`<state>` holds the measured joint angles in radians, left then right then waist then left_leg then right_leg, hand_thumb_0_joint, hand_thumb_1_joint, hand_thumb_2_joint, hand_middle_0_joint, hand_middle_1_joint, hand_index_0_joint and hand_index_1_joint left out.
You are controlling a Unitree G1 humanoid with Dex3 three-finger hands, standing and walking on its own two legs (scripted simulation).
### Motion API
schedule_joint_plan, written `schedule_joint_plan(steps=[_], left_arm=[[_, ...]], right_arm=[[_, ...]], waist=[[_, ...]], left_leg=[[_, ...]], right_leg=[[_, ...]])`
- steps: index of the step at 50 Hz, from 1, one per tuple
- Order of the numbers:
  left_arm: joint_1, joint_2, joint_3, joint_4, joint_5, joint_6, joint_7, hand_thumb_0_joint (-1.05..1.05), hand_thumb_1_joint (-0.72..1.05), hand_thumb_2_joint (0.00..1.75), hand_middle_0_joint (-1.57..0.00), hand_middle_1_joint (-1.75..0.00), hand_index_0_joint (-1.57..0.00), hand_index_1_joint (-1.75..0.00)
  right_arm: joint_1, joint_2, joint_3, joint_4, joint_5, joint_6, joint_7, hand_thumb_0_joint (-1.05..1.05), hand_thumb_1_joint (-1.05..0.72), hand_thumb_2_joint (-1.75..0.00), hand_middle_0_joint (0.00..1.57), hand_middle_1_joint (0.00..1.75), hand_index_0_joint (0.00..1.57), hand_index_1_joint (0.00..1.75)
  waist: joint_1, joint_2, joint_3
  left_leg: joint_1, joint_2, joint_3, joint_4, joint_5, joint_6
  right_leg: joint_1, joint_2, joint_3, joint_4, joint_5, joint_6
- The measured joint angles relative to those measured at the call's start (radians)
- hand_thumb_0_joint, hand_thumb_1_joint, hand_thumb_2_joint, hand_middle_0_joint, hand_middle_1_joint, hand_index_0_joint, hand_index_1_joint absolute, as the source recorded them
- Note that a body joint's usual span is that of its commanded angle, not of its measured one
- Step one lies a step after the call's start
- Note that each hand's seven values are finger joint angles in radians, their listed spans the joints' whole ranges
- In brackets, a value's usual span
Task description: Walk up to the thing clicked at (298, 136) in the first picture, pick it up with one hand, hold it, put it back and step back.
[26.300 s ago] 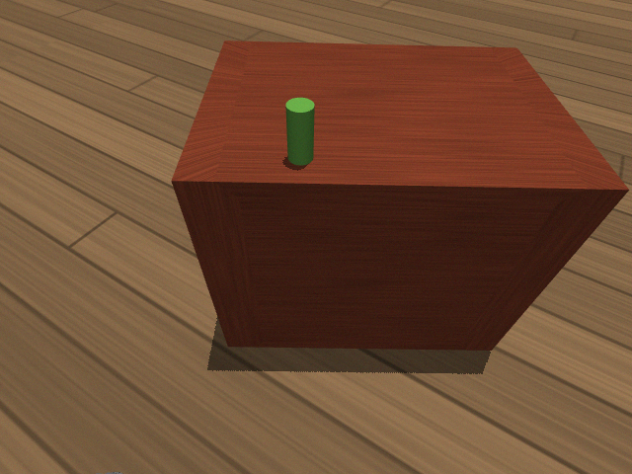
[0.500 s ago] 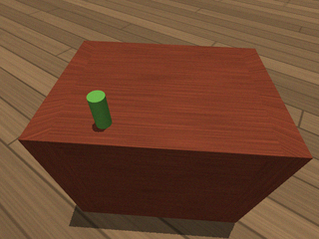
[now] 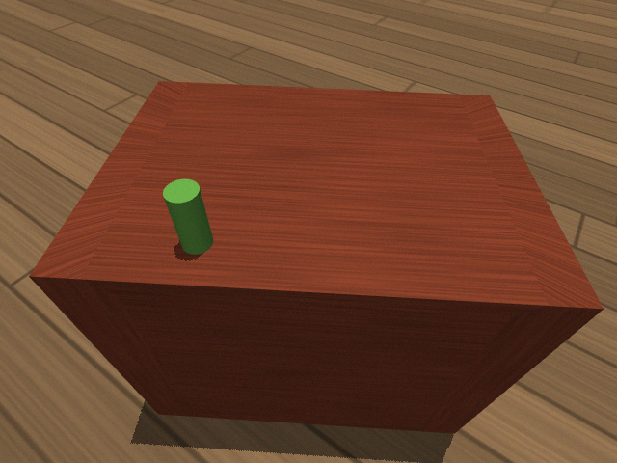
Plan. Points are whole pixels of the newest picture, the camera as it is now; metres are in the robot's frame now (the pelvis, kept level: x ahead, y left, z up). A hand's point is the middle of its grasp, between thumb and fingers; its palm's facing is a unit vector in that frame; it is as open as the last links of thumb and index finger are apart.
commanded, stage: stand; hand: left
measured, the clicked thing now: (190, 218) +0.47 +0.21 +0.03
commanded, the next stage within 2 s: none
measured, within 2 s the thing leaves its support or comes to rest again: neither
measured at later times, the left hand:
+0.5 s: hand out of the picture +0.07 +0.25 -0.16, palm faces -0.03 -0.94 -0.35, open 8.9 cm
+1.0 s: hand out of the picture +0.06 +0.26 -0.16, palm faces -0.04 -0.94 -0.34, open 7.4 cm
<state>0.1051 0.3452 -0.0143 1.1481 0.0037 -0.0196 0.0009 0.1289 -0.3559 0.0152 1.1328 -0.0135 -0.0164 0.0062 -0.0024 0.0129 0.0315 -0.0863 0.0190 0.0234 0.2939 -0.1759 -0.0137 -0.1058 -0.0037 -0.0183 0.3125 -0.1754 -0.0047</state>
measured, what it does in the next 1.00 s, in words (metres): stands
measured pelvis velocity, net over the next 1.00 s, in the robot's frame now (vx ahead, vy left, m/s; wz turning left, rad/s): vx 0.00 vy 0.01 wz -0.01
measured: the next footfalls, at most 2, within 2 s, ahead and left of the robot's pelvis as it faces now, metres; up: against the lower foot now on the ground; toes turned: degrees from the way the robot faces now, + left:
none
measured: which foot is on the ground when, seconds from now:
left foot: down 0.00-1.00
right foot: down 0.00-1.00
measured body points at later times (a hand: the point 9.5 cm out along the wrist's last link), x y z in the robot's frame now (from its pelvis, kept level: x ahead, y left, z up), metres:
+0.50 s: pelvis +0.00 +0.00 +0.00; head +0.00 +0.00 +0.45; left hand +0.07 +0.30 -0.13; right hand +0.06 -0.30 -0.14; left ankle -0.01 +0.13 -0.75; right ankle +0.00 -0.11 -0.75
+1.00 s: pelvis +0.00 +0.01 +0.00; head +0.00 +0.01 +0.45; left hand +0.07 +0.31 -0.13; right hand +0.06 -0.29 -0.14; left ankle -0.01 +0.13 -0.75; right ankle +0.00 -0.11 -0.75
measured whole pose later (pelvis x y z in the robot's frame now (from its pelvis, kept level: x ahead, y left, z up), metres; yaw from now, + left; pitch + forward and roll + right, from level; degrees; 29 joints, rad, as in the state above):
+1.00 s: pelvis +0.00 +0.01 +0.00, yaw +0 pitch -2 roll +0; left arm 0.12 0.35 -0.01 1.14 0.00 -0.02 0.00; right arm 0.14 -0.35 0.01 1.14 -0.01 -0.02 0.01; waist 0.00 0.00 0.04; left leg -0.09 0.01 0.03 0.29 -0.17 0.00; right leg -0.11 -0.01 -0.01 0.30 -0.16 0.01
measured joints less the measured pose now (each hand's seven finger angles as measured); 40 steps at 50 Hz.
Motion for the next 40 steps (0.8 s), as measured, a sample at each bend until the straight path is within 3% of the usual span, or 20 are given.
schedule_joint_plan(steps=[5,10,19,27,32,40], left_arm=[[0.003,0.000,0.001,0.000,-0.001,-0.001,-0.001,0.00,-0.54,0.06,-0.07,-0.08,-0.07,-0.07],[0.006,0.001,0.002,0.001,0.000,0.000,0.000,0.00,-0.37,0.23,-0.14,-0.18,-0.13,-0.17],[0.010,0.001,0.003,0.001,0.001,0.001,0.000,0.00,0.22,0.70,-0.19,-0.28,-0.19,-0.27],[0.012,0.002,0.005,0.002,0.001,0.003,-0.003,0.00,0.70,0.85,-0.20,-0.30,-0.20,-0.29],[0.014,0.004,0.005,0.001,0.001,0.002,-0.003,0.01,0.83,0.88,-0.20,-0.30,-0.20,-0.30],[0.017,0.003,0.004,-0.002,0.001,0.002,-0.004,0.01,0.89,0.89,-0.20,-0.30,-0.20,-0.30]], right_arm=[[-0.001,-0.002,-0.001,0.000,0.001,-0.001,0.000,0.00,-0.91,-0.90,0.20,0.30,0.21,0.30],[0.002,-0.002,0.000,-0.001,0.001,0.000,-0.001,0.00,-0.91,-0.90,0.20,0.30,0.21,0.30],[0.002,0.001,-0.001,0.001,0.001,0.003,0.001,0.00,-0.91,-0.90,0.20,0.30,0.21,0.30],[0.007,0.002,-0.001,0.000,0.000,0.001,0.001,0.00,-0.91,-0.90,0.20,0.30,0.21,0.30],[0.010,0.004,-0.002,0.002,0.000,0.002,0.002,0.00,-0.91,-0.90,0.20,0.30,0.21,0.30],[0.011,0.004,-0.003,0.005,0.000,0.001,0.003,0.00,-0.91,-0.90,0.20,0.30,0.21,0.30]], waist=[[0.001,0.000,0.004],[0.001,0.000,0.005],[0.001,-0.003,0.004],[0.000,-0.007,0.006],[0.000,-0.008,0.007],[-0.001,-0.008,0.009]], left_leg=[[0.002,0.001,0.002,-0.002,0.001,0.000],[0.003,0.001,0.001,-0.003,0.002,0.000],[0.001,0.003,0.002,0.001,0.003,0.000],[0.000,-0.001,0.005,-0.004,0.008,0.003],[-0.003,-0.001,0.004,0.000,0.007,0.004],[-0.006,-0.003,0.006,0.001,0.007,0.007]], right_leg=[[0.001,0.001,0.002,-0.003,0.002,0.000],[0.003,0.001,0.001,-0.005,0.004,0.000],[0.005,0.003,0.003,-0.010,0.010,0.000],[0.000,0.000,0.005,-0.008,0.012,0.002],[-0.001,-0.001,0.004,-0.009,0.013,0.003],[-0.002,-0.003,0.006,-0.012,0.015,0.006]])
